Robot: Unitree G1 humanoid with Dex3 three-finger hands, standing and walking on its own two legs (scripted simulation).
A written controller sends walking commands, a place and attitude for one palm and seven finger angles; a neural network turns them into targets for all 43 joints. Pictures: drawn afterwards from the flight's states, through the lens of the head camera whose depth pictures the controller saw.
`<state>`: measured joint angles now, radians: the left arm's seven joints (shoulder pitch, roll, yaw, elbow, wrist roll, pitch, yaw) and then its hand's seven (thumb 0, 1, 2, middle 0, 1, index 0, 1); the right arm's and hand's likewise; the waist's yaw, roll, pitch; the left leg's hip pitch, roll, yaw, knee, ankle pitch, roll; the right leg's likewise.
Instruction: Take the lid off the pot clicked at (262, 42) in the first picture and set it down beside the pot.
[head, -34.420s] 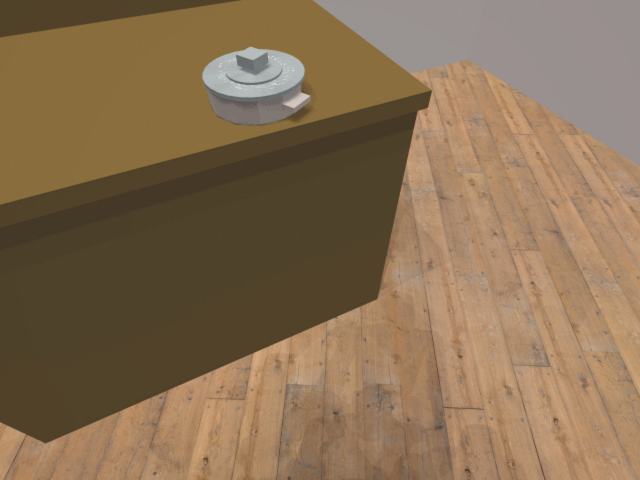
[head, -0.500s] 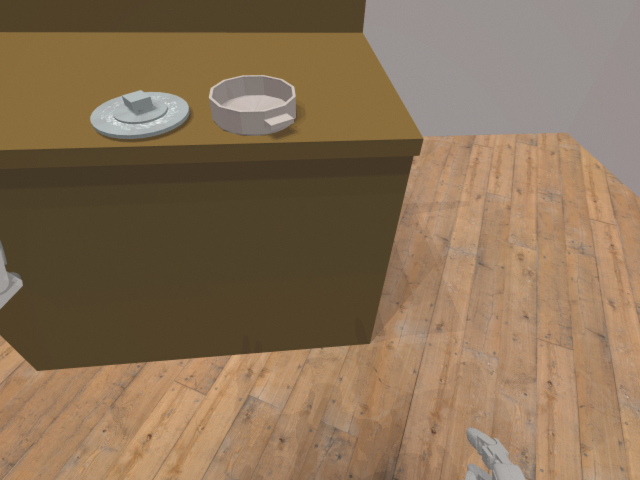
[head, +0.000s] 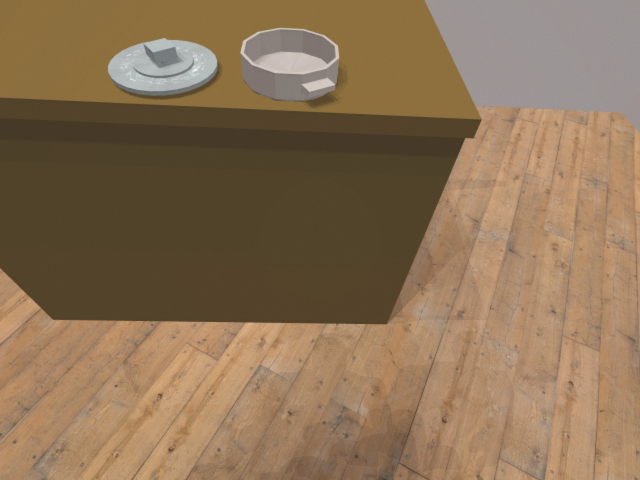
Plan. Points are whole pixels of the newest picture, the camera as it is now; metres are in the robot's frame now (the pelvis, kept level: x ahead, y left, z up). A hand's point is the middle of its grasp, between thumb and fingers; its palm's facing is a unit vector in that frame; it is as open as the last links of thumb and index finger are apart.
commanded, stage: stop stepping back and stand still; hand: left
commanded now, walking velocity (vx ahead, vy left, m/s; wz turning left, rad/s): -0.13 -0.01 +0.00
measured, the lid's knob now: (160, 50) +0.76 +0.31 +0.13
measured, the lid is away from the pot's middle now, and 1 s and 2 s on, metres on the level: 0.23 0.23 0.23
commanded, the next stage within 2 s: let the arm hang, fingers relaxed in 0.16 s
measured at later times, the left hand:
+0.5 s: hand out of the picture +0.03 +0.17 -0.15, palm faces +0.00 -0.97 -0.24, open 7.2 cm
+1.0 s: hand out of the picture +0.02 +0.18 -0.16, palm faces +0.01 -0.98 -0.19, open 7.3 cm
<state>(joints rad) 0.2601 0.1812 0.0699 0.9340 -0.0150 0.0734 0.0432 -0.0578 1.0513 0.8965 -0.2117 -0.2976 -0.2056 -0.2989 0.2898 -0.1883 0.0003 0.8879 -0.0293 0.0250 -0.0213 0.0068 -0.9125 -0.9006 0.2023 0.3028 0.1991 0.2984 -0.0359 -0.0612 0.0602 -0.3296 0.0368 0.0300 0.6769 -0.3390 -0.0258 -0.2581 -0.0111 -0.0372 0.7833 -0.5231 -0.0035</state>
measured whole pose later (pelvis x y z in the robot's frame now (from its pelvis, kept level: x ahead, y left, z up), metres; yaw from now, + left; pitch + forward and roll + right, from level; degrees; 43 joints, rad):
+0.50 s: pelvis +0.01 -0.01 +0.02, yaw -1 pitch -1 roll +0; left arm 0.22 0.14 0.01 1.13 0.01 0.02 0.05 0.02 0.95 0.90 -0.21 -0.30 -0.20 -0.30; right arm 0.26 -0.15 -0.03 1.10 -0.01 0.04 -0.04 0.01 -0.93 -0.90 0.20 0.30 0.20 0.30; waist -0.03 0.04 0.05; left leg -0.21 0.07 0.03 0.48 -0.25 -0.04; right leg -0.10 0.03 0.00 0.45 -0.33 -0.02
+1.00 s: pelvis +0.02 +0.01 +0.02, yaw -1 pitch -1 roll +0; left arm 0.25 0.13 0.02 1.15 0.00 0.01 0.04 0.00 0.91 0.90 -0.20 -0.30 -0.20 -0.30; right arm 0.30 -0.13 -0.02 1.12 -0.01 0.03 -0.04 0.00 -0.91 -0.90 0.20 0.30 0.20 0.30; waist -0.02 0.01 0.06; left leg -0.19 0.04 0.05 0.47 -0.26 -0.02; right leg -0.07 0.00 0.01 0.41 -0.32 0.00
